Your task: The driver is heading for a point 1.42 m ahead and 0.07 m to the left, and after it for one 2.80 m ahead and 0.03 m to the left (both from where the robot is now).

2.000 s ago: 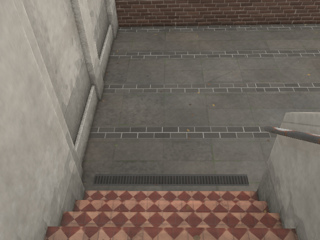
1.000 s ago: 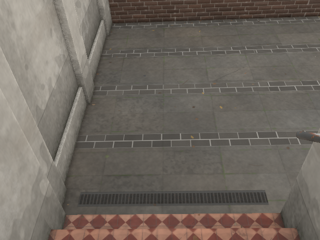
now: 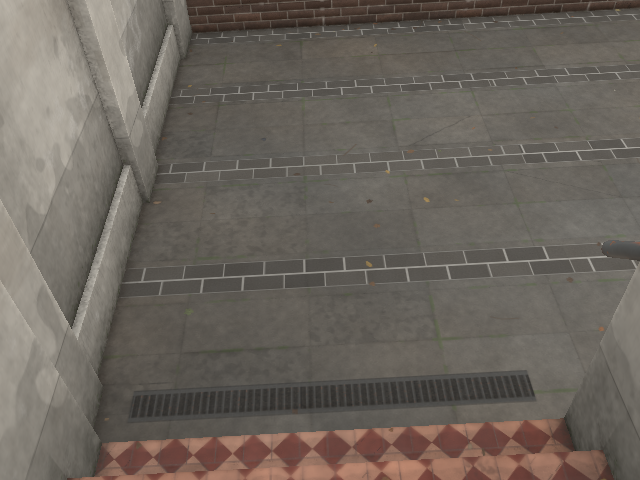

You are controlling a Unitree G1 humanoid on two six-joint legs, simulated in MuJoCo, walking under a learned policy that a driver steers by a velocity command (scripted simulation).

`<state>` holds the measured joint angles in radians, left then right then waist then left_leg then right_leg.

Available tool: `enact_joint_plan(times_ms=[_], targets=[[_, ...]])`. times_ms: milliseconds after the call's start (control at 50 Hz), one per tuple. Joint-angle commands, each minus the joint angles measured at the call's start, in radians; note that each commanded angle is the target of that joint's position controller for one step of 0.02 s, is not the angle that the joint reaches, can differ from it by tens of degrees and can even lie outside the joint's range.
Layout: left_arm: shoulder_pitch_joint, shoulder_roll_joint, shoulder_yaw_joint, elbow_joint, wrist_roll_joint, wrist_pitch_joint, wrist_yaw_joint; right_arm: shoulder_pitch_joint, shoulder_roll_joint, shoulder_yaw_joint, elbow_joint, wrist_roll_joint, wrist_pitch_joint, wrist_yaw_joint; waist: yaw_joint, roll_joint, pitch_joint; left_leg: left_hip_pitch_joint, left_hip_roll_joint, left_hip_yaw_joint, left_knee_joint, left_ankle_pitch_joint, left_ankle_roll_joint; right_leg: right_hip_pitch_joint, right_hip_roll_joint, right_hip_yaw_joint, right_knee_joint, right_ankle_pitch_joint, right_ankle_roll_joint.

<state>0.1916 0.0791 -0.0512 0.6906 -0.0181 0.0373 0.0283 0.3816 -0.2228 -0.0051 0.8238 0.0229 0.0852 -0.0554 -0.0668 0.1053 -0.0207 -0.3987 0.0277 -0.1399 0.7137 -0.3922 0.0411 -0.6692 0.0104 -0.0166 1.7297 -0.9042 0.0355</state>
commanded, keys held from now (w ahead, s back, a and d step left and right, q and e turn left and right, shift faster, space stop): no key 0.14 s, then w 0.86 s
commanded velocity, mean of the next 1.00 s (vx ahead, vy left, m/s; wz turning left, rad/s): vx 0.31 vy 0.00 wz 0.00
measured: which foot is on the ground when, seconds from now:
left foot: down 0.00-0.34, up 0.36-0.42, down 0.44-0.72, up 0.74-1.00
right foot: down 0.00-0.40, up 0.42-0.70, down 0.72-1.00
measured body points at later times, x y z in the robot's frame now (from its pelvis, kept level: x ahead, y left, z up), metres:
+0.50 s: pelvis +0.03 -0.03 -0.03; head +0.04 -0.02 +0.42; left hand +0.23 +0.14 -0.14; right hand -0.09 -0.23 -0.16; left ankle +0.06 +0.08 -0.74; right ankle -0.02 -0.17 -0.48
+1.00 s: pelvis +0.17 -0.10 -0.09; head +0.15 -0.11 +0.36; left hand +0.03 +0.12 -0.22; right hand +0.34 -0.32 -0.19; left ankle +0.37 +0.08 -0.73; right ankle +0.07 -0.20 -0.74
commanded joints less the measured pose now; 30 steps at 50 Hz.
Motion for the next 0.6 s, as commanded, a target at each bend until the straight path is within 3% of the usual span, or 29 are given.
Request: enact_joint_plan(times_ms=[20,40,60,80,100,120,140,180,200,220,240,260,280,300,320,340,360,380,400,420,440,460,480,500,520,540,560,580,600], targets=[[-0.226,0.091,0.041,-0.088,-0.019,0.0,0.009,0.371,0.081,-0.001,0.063,-0.022,-0.015,0.022,-0.163,-0.293,0.119,0.184,-0.043,0.117,-0.037,0.242,0.05,-0.358,-0.045,0.261,-0.509,0.111,-0.082],[-0.362,0.044,0.031,-0.124,-0.04,0.01,0.012,0.567,0.108,0.027,0.12,-0.068,-0.021,0.025,-0.278,-0.199,0.009,0.35,0.012,0.11,-0.156,0.293,0.104,-0.313,0.069,0.051,-0.104,0.197,0.046],[-0.311,-0.009,0.03,-0.125,-0.061,0.019,0.005,0.477,0.113,0.042,0.11,-0.062,-0.034,0.021,-0.195,0.036,-0.07,0.403,0.098,-0.034,-0.163,0.381,0.175,-0.289,0.096,-0.009,0.27,0.03,0.067],[-0.237,0.012,0.045,-0.113,-0.066,0.03,0.01,0.348,0.086,0.054,0.051,-0.066,-0.029,0.021,-0.117,0.015,-0.068,0.36,0.092,-0.071,-0.178,0.375,0.189,-0.286,0.102,0.073,0.478,0.026,0.054],[-0.134,0.032,0.047,-0.115,-0.07,0.036,0.017,0.209,0.002,0.046,-0.019,-0.069,-0.027,0.023,-0.026,0.036,-0.065,0.282,0.122,-0.152,-0.186,0.409,0.239,-0.272,0.089,0.144,0.509,0.074,0.055],[-0.035,0.014,0.03,-0.131,-0.068,0.036,0.02,0.07,-0.15,0.011,-0.053,-0.053,-0.023,0.008,0.056,0.159,-0.068,0.203,0.246,-0.374,-0.288,0.203,0.315,-0.297,0.031,0.212,0.413,0.18,0.064],[-0.072,0.057,0.03,-0.132,-0.054,0.035,0.027,0.01,-0.137,0.013,-0.067,-0.037,-0.024,-0.012,0.043,0.153,0.006,0.14,0.279,-0.424,-0.327,0.185,0.3,-0.317,-0.003,0.241,0.377,0.267,0.079],[-0.068,0.091,0.036,-0.118,-0.042,0.038,0.026,0.016,-0.065,0.038,-0.066,-0.04,-0.026,-0.036,0.037,0.026,-0.033,0.113,0.232,-0.369,-0.282,0.176,0.261,-0.214,-0.034,0.186,0.257,0.341,0.1],[0.003,0.064,0.024,-0.116,-0.024,0.035,0.014,-0.025,-0.09,0.034,-0.063,-0.035,-0.022,-0.021,0.111,-0.023,-0.078,-0.018,0.179,-0.257,-0.348,0.241,0.24,0.04,-0.038,0.04,0.1,0.217,0.083],[-0.012,0.072,0.018,-0.108,-0.018,0.026,0.006,-0.022,-0.066,0.03,-0.066,-0.017,-0.029,-0.03,0.071,0.039,-0.035,-0.004,0.166,-0.248,-0.26,0.181,0.199,0.022,-0.088,0.097,-0.013,0.387,0.077],[0.083,0.005,-0.004,-0.089,-0.012,0.021,-0.011,0.03,-0.047,0.025,-0.025,-0.014,-0.024,-0.01,0.125,0.016,-0.083,-0.12,0.09,-0.088,-0.328,0.154,0.148,0.283,-0.036,-0.001,-0.254,0.135,0.032],[0.035,0.055,0.0,-0.083,-0.004,0.009,-0.014,0.115,-0.018,0.01,-0.021,0.011,-0.023,0.009,0.078,-0.148,0.083,-0.188,-0.004,0.038,-0.322,-0.053,0.046,0.235,-0.027,0.082,-0.557,0.152,-0.028],[-0.092,0.122,0.005,-0.093,0.001,0.0,-0.022,0.217,-0.034,-0.009,-0.004,0.035,-0.035,0.032,-0.045,-0.34,0.218,-0.038,-0.023,0.046,-0.345,-0.013,0.046,-0.063,-0.07,0.372,-0.692,0.07,-0.178],[-0.029,0.172,0.037,-0.031,-0.018,-0.021,-0.007,0.129,0.028,0.004,-0.024,-0.003,-0.04,0.008,-0.006,-0.411,0.273,0.046,-0.076,0.171,0.052,-0.12,-0.021,-0.212,-0.119,0.32,-0.901,0.14,-0.083],[-0.011,0.169,0.039,-0.025,-0.016,-0.043,-0.009,0.143,0.034,-0.009,-0.024,-0.014,-0.047,0.003,-0.011,-0.335,0.281,0.015,-0.105,0.149,0.162,-0.151,-0.006,-0.282,-0.1,0.453,-0.901,0.093,-0.116],[-0.043,0.17,0.054,-0.016,-0.038,-0.055,-0.012,0.258,0.063,-0.014,0.014,-0.014,-0.054,0.009,-0.07,-0.328,0.259,0.014,-0.092,0.11,0.175,-0.082,0.019,-0.317,-0.11,0.49,-0.755,0.023,-0.141],[-0.139,0.135,0.054,-0.028,-0.057,-0.045,-0.012,0.43,0.08,-0.025,0.084,-0.003,-0.055,0.015,-0.17,-0.253,0.218,0.083,-0.066,0.121,0.081,0.086,0.042,-0.346,-0.129,0.366,-0.544,-0.014,-0.112],[-0.254,0.082,0.044,-0.064,-0.064,-0.029,-0.007,0.62,0.086,-0.022,0.163,-0.024,-0.058,0.022,-0.259,-0.191,0.114,0.282,-0.036,0.15,-0.105,0.212,0.091,-0.343,-0.035,0.127,-0.249,0.015,-0.012],[-0.324,0.063,0.041,-0.103,-0.068,-0.023,-0.009,0.752,0.09,-0.016,0.205,-0.044,-0.071,0.025,-0.321,-0.144,0.018,0.472,0.003,0.083,-0.142,0.118,0.153,-0.376,0.046,-0.045,-0.004,0.159,0.073],[-0.278,0.015,0.042,-0.095,-0.08,-0.016,-0.012,0.635,0.084,-0.011,0.165,-0.04,-0.084,0.035,-0.255,0.044,-0.019,0.541,0.063,-0.071,-0.092,0.121,0.187,-0.44,0.06,0.002,0.322,0.115,0.033],[-0.255,0.022,0.049,-0.103,-0.077,-0.013,-0.003,0.548,0.077,-0.002,0.116,-0.043,-0.089,0.05,-0.216,0.007,0.017,0.48,0.05,-0.12,-0.119,0.145,0.199,-0.45,0.074,0.078,0.47,0.203,-0.008],[-0.204,0.021,0.053,-0.115,-0.068,-0.01,0.001,0.436,0.055,0.003,0.071,-0.037,-0.088,0.063,-0.134,0.001,0.021,0.407,0.042,-0.195,-0.162,0.098,0.203,-0.433,0.069,0.08,0.515,0.264,-0.031],[-0.027,-0.04,0.034,-0.152,-0.091,-0.018,-0.012,0.249,-0.115,-0.044,0.027,-0.016,-0.086,0.048,0.039,0.183,-0.045,0.323,0.207,-0.703,-0.336,-0.419,0.34,-0.461,0.011,0.228,0.294,0.358,-0.045],[-0.112,0.037,0.036,-0.165,-0.081,-0.021,-0.013,0.154,-0.101,-0.04,-0.009,0.008,-0.085,0.029,0.035,0.094,0.102,0.262,0.267,-0.735,-0.358,-0.451,0.33,-0.588,-0.057,0.254,0.198,0.442,-0.023],[-0.138,0.058,0.046,-0.177,-0.074,-0.02,-0.022,0.131,-0.061,-0.028,-0.02,-0.009,-0.086,0.031,0.035,0.038,0.095,0.226,0.243,-0.683,-0.305,-0.392,0.297,-0.572,-0.059,0.24,0.159,0.503,-0.007],[-0.116,0.066,0.053,-0.16,-0.061,-0.018,-0.022,0.136,-0.066,-0.031,-0.023,-0.007,-0.087,0.037,0.041,-0.014,0.073,0.199,0.21,-0.622,-0.269,-0.351,0.282,-0.537,-0.071,0.186,0.108,0.507,0.006],[-0.138,0.091,0.061,-0.172,-0.045,-0.029,-0.019,0.168,-0.082,-0.044,-0.019,-0.004,-0.094,0.041,0.017,-0.035,0.09,0.183,0.211,-0.58,-0.237,-0.281,0.28,-0.551,-0.079,0.16,0.047,0.503,0.015],[-0.107,0.077,0.047,-0.169,-0.001,-0.012,-0.037,0.136,-0.013,-0.023,-0.031,0.005,-0.083,0.008,0.051,-0.129,0.112,0.091,0.151,-0.456,-0.168,-0.369,0.235,-0.405,-0.124,0.193,-0.479,0.834,0.027],[-0.133,0.039,0.038,-0.156,-0.004,-0.009,-0.053,0.2,0.0,-0.022,0.004,0.0,-0.059,-0.003,0.0,-0.073,0.075,-0.099,0.103,-0.335,-0.257,-0.332,0.214,-0.047,-0.059,0.059,-0.64,0.859,0.051]])
Keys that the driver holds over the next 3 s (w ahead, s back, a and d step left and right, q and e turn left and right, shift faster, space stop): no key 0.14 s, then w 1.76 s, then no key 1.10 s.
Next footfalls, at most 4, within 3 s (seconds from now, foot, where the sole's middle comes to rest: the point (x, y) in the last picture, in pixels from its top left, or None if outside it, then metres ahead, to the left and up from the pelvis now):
0.44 left None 0.10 0.08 -0.78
0.72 right None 0.11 -0.20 -0.78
1.20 left None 0.35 0.06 -0.99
1.68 right None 0.55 -0.21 -1.21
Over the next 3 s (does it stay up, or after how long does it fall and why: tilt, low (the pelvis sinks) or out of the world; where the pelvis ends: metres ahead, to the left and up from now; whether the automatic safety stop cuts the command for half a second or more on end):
stays up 0.80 -0.13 -0.65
